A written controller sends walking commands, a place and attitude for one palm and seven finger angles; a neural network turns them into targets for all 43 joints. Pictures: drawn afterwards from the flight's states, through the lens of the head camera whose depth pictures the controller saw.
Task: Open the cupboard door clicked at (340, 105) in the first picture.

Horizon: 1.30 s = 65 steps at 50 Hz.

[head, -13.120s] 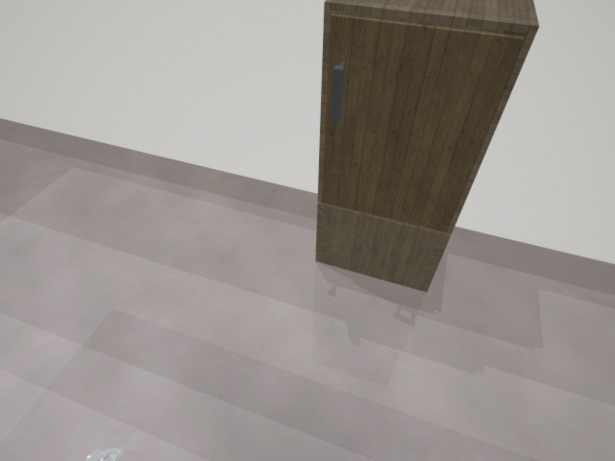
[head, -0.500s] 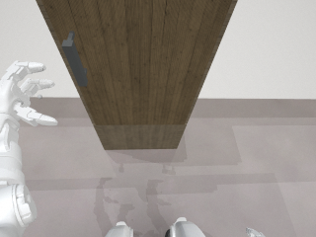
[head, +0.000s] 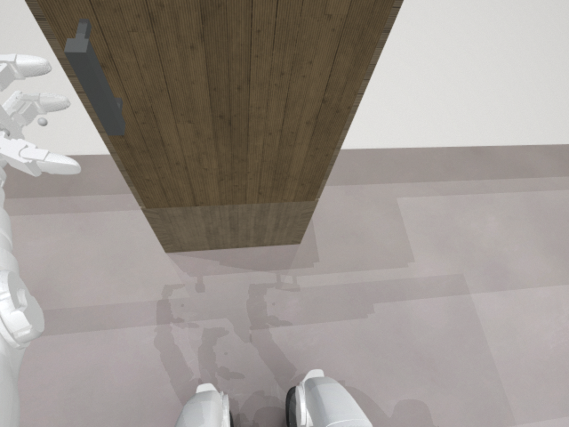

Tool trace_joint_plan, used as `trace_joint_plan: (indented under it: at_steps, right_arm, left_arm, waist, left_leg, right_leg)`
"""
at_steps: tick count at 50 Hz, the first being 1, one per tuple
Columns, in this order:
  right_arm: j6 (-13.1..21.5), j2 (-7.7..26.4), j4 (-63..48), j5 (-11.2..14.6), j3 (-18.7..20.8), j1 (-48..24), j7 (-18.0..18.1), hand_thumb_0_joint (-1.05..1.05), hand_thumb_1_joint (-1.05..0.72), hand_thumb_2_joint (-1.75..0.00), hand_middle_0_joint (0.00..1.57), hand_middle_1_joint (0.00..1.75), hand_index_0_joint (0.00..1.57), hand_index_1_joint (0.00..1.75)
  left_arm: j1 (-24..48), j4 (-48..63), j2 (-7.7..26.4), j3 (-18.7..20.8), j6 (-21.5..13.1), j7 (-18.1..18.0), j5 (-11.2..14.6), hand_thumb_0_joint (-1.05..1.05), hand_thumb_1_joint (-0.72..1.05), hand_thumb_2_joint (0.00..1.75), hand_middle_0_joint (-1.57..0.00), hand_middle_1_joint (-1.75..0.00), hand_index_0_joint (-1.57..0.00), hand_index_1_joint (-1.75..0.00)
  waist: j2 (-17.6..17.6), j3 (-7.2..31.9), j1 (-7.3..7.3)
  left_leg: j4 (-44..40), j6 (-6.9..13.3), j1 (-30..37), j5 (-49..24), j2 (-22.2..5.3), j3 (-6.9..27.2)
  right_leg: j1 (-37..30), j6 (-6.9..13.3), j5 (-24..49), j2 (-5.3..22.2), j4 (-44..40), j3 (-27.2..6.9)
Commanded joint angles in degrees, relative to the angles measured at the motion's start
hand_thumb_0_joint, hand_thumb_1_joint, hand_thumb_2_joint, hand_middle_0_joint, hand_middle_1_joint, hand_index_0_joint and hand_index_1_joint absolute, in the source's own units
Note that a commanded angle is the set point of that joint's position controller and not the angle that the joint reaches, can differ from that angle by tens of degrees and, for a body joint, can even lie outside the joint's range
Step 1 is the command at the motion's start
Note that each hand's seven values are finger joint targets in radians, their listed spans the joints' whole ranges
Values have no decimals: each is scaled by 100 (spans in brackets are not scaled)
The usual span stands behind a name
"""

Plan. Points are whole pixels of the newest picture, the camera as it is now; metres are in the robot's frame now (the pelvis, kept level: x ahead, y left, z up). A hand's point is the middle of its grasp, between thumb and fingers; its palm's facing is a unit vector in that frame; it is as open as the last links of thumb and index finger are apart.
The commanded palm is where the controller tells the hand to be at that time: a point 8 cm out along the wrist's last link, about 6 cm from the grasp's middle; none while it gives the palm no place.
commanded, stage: move the hooked fingers beside the handle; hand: left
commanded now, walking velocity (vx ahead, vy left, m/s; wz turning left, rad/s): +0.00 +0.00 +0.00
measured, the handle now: (101, 81) +0.57 +0.21 +0.08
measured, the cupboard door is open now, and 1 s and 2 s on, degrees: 0 0 0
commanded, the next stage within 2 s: slide the fingers in behind the handle in 1.82 s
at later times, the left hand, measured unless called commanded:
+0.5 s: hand (34, 110) +0.51 +0.28 +0.09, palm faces +0.02 -1.00 +0.01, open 14.0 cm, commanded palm +0.49 +0.32 +0.08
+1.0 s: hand (52, 108) +0.51 +0.25 +0.09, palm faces +0.01 -1.00 +0.01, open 14.0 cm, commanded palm +0.49 +0.31 +0.08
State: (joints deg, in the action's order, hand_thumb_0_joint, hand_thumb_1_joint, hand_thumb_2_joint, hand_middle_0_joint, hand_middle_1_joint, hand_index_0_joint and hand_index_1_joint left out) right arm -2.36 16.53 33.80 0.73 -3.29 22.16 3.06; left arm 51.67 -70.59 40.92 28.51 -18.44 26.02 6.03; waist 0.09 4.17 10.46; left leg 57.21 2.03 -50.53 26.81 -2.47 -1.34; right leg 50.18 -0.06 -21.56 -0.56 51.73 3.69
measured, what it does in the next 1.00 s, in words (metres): stands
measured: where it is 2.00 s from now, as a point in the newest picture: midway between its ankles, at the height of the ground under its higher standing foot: outside the picture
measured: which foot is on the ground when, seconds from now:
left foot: down 0.00-1.00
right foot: down 0.00-1.00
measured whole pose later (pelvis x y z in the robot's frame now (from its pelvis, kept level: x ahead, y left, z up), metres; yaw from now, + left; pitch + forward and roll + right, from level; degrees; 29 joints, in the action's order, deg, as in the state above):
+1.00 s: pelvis +0.01 +0.00 +0.00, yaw -1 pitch +21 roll -4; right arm -5.7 15.9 33.7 0.1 -3.5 22.8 1.7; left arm 52.7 -69.0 39.4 28.7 -19.0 25.0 6.7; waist 0.7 5.0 10.7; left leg 58.0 2.1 -51.6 27.7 -3.0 -1.0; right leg 50.9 -0.2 -21.8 -1.2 51.5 3.8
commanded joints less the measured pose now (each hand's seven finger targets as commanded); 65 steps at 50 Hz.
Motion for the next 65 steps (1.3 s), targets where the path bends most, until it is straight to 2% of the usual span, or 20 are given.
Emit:
trace_joint_plan:
  at_steps: [1,6,9,12,15,16,21,25,27,30,34,36,40,44,48,51,55,60,62,65]
  right_arm:
    - [64,1144,-259,-52,406,1056,45,0,-90,-90,20,30,20,30]
    - [-38,1184,-165,-67,390,1216,31,0,-90,-90,20,30,20,30]
    - [-120,1194,-259,-65,383,1317,19,0,-90,-90,20,30,20,30]
    - [-190,1184,-343,-80,399,1322,-10,0,-90,-90,20,30,20,30]
    - [-218,1172,-373,-117,480,1358,-64,0,-90,-90,20,30,20,30]
    - [-217,1141,-376,-110,486,1327,-89,0,-90,-90,20,30,20,30]
    - [-252,1123,-234,-73,464,1262,-94,0,-90,-90,20,30,20,30]
    - [-294,1112,-292,-74,447,1256,-84,0,-90,-90,20,30,20,30]
    - [-288,1094,-330,-79,440,1213,-102,0,-90,-90,20,30,20,30]
    - [-281,1119,-309,-84,474,1185,-82,0,-90,-90,20,30,20,30]
    - [-248,1132,-248,-74,423,1132,-43,0,-90,-90,20,30,20,30]
    - [-228,1147,-257,-71,414,1128,-31,0,-90,-90,20,30,20,30]
    - [-221,1097,-250,-110,430,1153,-63,0,-90,-90,20,30,20,30]
    - [-214,1106,-241,-108,446,1164,-79,0,-90,-90,20,30,20,30]
    - [-243,1104,-295,-62,398,1109,-63,0,-90,-90,20,30,20,30]
    - [-256,1098,-402,-42,350,1088,-43,0,-90,-90,20,30,20,30]
    - [-193,1131,-455,-51,382,1110,-12,0,-90,-90,20,30,20,30]
    - [-167,1138,-281,-41,388,1146,-9,0,-90,-90,20,30,20,30]
    - [-181,1172,-247,-22,361,1155,18,0,-90,-90,20,30,20,30]
    - [-177,1170,-218,-25,354,1182,32,0,-90,-90,20,30,20,30]
  left_arm:
    - [2646,1366,2088,367,-612,-1,160,0,-50,30,-30,-120,-30,-120]
    - [2686,950,1927,164,-378,190,136,0,-50,30,-30,-120,-30,-120]
    - [2047,576,1937,252,-149,246,143,0,-50,30,-30,-120,-30,-120]
    - [2130,1037,2062,308,-173,237,118,0,-50,30,-30,-120,-30,-120]
    - [2268,1948,2230,585,-495,143,220,0,-50,30,-30,-120,-30,-120]
    - [2183,1963,2073,535,-548,115,264,0,-50,30,-30,-120,-30,-120]
    - [2277,1487,1804,341,-442,30,245,0,-50,30,-30,-120,-30,-120]
    - [1929,1334,1729,188,-290,51,97,0,-50,30,-30,-120,-30,-120]
    - [1973,1441,1470,6,-326,80,156,0,-50,30,-30,-120,-30,-120]
    - [2108,1678,1532,172,-489,103,329,0,-50,30,-30,-120,-30,-120]
    - [2430,1185,1417,45,-452,38,310,0,-50,30,-30,-120,-30,-120]
    - [2546,1168,1497,-4,-423,-5,205,0,-50,30,-30,-120,-30,-120]
    - [2645,1724,1542,11,-602,-95,113,0,-50,30,-30,-120,-30,-120]
    - [2556,1756,1489,157,-622,-129,290,0,-50,30,-30,-120,-30,-120]
    - [2199,1140,1768,277,-312,-165,166,0,-50,30,-30,-120,-30,-120]
    - [2043,986,1977,269,-237,-167,16,0,-50,30,-30,-120,-30,-120]
    - [2142,1228,2390,563,-484,-53,80,0,-50,30,-30,-120,-30,-120]
    - [2507,1235,2075,302,-621,272,225,0,-50,30,-30,-120,-30,-120]
    - [2321,870,2088,259,-446,351,215,0,-50,30,-30,-120,-30,-120]
    - [2503,873,1787,-13,-287,405,229,0,-50,30,-30,-120,-30,-120]
  waist:
    - [1091,2980,-51]
    - [1307,2847,65]
    - [789,2663,-33]
    - [1071,2823,-94]
    - [1427,3514,-202]
    - [1526,3484,-194]
    - [1250,2686,-10]
    - [1319,2589,-81]
    - [1357,2580,-52]
    - [1251,2816,-71]
    - [889,2265,95]
    - [969,2348,110]
    - [1615,3115,-42]
    - [1290,3268,-51]
    - [779,2637,-62]
    - [791,2377,-80]
    - [771,2711,-96]
    - [1268,2856,47]
    - [1009,2584,72]
    - [1131,2542,131]
  left_leg:
    - [-544,-56,1854,-2534,54,427]
    - [-493,-84,2019,-2874,-1,493]
    - [-508,-24,1629,-2850,20,446]
    - [-524,-47,1742,-3012,1,416]
    - [-477,-127,2484,-3698,-54,501]
    - [-462,-145,2600,-3804,-54,496]
    - [-559,-94,2249,-3170,-42,468]
    - [-589,-115,2328,-3368,-40,475]
    - [-587,-131,2379,-3318,-46,488]
    - [-555,-158,2575,-3525,-74,538]
    - [-581,-87,2018,-2691,-21,538]
    - [-566,-78,1936,-2552,-1,520]
    - [-461,-232,2716,-3473,-52,643]
    - [-445,-195,2664,-3523,-52,646]
    - [-543,-31,1617,-2571,43,399]
    - [-581,11,1208,-2283,88,289]
    - [-529,25,1147,-2224,87,253]
    - [-439,-5,1652,-2371,53,324]
    - [-449,17,1399,-2183,44,352]
    - [-450,10,1547,-2211,40,401]
  right_leg:
    - [-1147,98,1605,-216,-338,-220]
    - [-794,94,1666,-228,-354,-144]
    - [-1030,94,1825,-242,-359,-130]
    - [-1040,85,1923,-241,-341,-126]
    - [-1054,107,2085,-296,-303,-114]
    - [-989,115,2080,-308,-328,-104]
    - [-796,85,1739,-316,-447,-68]
    - [-745,105,1758,-303,-452,-51]
    - [-655,111,1674,-307,-455,-33]
    - [-711,117,1773,-314,-417,-33]
    - [-598,119,1440,-287,-417,-30]
    - [-600,103,1398,-259,-409,-72]
    - [-451,133,1546,-264,-281,-43]
    - [-726,128,1714,-292,-294,-34]
    - [-1219,64,1763,-260,-410,-141]
    - [-1379,70,1793,-245,-428,-206]
    - [-1673,76,1886,-265,-397,-302]
    - [-1183,86,1722,-292,-389,-256]
    - [-1078,79,1555,-283,-414,-235]
    - [-825,80,1474,-270,-408,-180]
